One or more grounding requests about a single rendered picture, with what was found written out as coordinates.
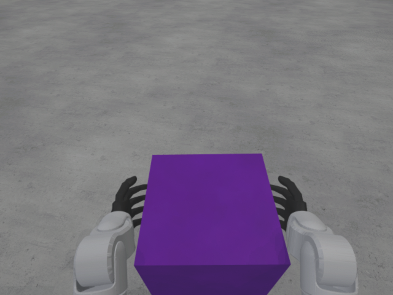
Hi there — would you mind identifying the carton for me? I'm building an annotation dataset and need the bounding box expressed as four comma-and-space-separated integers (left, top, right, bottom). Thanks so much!
134, 154, 291, 295

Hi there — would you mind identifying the robot right forearm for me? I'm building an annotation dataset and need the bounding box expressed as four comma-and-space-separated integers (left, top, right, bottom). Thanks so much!
286, 211, 359, 295

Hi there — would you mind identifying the robot left forearm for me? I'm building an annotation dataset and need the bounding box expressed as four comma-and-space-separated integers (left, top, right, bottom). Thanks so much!
73, 211, 136, 295

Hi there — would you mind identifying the left robot hand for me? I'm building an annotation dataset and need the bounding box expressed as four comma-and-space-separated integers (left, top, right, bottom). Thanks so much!
111, 176, 147, 228

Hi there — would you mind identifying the right robot hand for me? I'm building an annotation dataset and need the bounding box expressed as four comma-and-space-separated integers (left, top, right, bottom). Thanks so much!
270, 176, 307, 232

